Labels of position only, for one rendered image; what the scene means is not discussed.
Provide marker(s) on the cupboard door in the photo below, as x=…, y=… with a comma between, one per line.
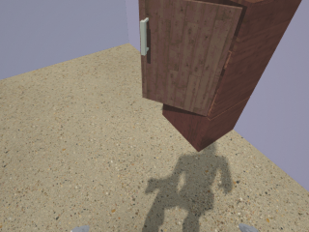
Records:
x=188, y=43

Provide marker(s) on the handle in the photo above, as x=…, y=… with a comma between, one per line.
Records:
x=143, y=36

